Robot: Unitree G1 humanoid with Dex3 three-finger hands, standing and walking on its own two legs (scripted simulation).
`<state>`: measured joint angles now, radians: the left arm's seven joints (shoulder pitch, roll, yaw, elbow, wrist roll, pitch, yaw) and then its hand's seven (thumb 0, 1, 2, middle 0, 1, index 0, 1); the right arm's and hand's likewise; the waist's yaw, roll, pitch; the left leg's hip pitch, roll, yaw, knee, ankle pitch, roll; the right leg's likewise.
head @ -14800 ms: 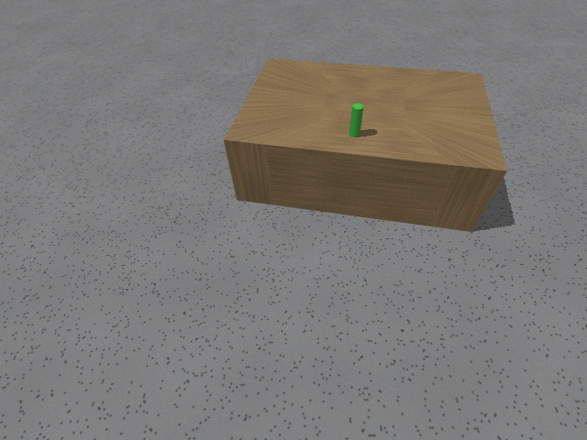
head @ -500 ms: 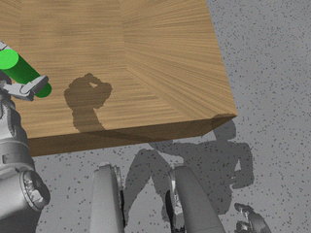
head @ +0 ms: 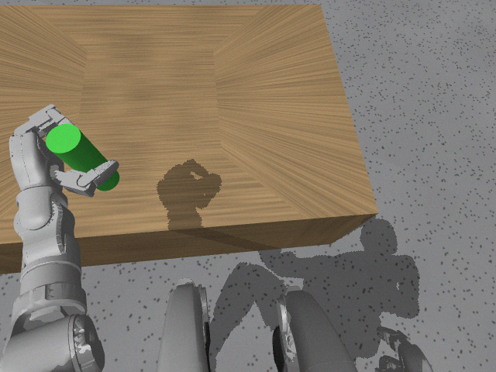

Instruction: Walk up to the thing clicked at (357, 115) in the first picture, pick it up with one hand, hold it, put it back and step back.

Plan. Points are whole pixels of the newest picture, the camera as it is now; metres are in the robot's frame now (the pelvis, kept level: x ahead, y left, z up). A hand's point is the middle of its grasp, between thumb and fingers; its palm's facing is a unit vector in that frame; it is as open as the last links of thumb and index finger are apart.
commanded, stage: lift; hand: left
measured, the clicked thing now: (88, 161) +0.42 +0.25 +0.02
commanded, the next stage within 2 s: hold in 1.04 s
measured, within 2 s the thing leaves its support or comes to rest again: neither
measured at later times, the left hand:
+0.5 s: hand (73, 154) +0.38 +0.22 +0.11, palm faces +0.25 -0.97 -0.02, open 8.5 cm
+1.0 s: hand (79, 142) +0.37 +0.20 +0.15, palm faces +0.25 -0.97 -0.02, open 8.5 cm
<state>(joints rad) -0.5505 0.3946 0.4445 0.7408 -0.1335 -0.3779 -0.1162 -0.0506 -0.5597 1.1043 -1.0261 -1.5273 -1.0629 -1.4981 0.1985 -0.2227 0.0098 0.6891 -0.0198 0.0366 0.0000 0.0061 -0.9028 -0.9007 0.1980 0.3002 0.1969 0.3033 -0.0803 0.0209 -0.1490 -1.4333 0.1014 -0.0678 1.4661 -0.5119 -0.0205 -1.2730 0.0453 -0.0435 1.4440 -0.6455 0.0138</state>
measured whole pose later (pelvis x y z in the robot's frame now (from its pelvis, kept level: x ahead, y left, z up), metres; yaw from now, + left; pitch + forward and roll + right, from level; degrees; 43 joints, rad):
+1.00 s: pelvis +0.04 -0.01 +0.11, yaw +3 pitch +12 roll -2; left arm -0.17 0.19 0.19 0.43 -0.15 -0.36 0.01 -0.04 -0.55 1.11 -1.02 -1.49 -1.05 -1.46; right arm 0.22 -0.22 -0.01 0.65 0.00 0.02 -0.01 0.01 -0.90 -0.90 0.20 0.30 0.20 0.30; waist -0.03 0.02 -0.08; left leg -0.78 0.08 -0.01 0.97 -0.39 -0.03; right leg -0.65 0.01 -0.02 0.95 -0.51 0.01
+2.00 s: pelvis +0.04 -0.01 +0.13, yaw +4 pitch +7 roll -1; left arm -0.12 0.16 0.14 0.36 -0.13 -0.32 0.06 -0.03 -0.51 1.07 -1.01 -1.47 -1.04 -1.44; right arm 0.22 -0.21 -0.01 0.65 0.00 0.01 -0.02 0.01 -0.91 -0.91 0.20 0.30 0.20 0.30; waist -0.02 0.01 -0.04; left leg -0.61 0.06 0.00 0.83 -0.34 -0.03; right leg -0.48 0.00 -0.01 0.82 -0.46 0.01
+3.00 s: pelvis +0.03 -0.01 +0.13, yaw +4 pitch +6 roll -1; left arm -0.13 0.16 0.14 0.40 -0.13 -0.34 0.06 -0.03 -0.49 1.08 -0.99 -1.46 -1.02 -1.44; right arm 0.22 -0.21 -0.01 0.66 0.00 0.01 -0.01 0.01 -0.92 -0.91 0.20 0.30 0.20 0.30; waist -0.02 0.01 -0.03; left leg -0.59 0.06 0.00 0.81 -0.32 -0.03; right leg -0.47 0.00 -0.01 0.80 -0.45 0.01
